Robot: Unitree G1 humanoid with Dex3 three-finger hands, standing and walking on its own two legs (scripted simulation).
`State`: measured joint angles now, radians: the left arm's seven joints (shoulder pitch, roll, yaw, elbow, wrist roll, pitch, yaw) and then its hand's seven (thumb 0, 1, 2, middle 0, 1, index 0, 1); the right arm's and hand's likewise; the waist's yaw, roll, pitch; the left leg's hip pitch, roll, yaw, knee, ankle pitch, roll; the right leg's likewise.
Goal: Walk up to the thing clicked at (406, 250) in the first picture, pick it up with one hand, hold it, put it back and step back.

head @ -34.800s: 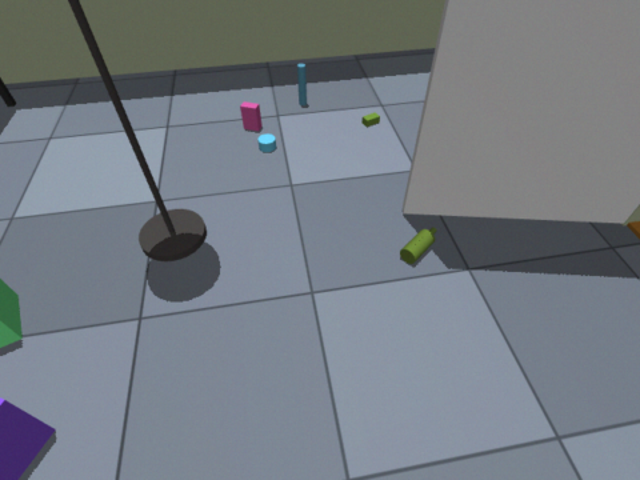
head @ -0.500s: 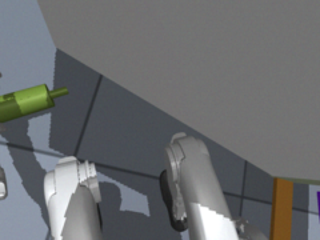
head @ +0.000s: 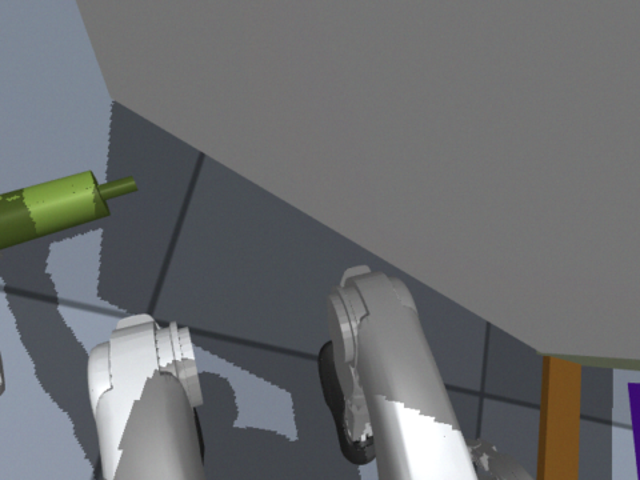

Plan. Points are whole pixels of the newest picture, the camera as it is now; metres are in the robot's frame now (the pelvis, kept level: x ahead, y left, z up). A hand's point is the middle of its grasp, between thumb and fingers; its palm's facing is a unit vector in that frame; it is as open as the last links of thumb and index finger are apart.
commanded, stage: rise first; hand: left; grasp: from above
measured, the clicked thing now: (66, 203) +0.50 +0.27 -0.29
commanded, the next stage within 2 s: approach in 0.64 s
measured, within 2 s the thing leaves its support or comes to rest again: neither
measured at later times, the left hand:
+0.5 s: hand out of the picture +0.45 +0.33 -0.16, palm faces -0.41 -0.13 -0.90, open 13.9 cm
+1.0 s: hand out of the picture +0.48 +0.31 -0.16, palm faces -0.39 -0.11 -0.91, open 14.0 cm
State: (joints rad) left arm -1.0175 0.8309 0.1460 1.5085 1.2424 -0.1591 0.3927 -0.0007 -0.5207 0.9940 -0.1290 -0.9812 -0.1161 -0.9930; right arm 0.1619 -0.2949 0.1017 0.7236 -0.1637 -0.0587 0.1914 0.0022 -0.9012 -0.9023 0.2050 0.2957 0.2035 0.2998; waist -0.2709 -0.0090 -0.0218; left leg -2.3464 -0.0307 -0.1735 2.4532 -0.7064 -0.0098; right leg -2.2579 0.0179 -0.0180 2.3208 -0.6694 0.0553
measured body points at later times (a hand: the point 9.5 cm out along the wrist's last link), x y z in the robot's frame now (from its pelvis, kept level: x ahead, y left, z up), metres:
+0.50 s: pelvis +0.00 +0.00 +0.00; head +0.23 +0.09 +0.37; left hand +0.47 +0.34 -0.11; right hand +0.05 -0.27 -0.09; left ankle +0.07 +0.12 -0.29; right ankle +0.11 -0.15 -0.29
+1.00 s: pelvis +0.00 +0.00 +0.00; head +0.23 +0.09 +0.37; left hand +0.49 +0.31 -0.10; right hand +0.04 -0.27 -0.08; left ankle +0.07 +0.12 -0.29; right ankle +0.11 -0.15 -0.29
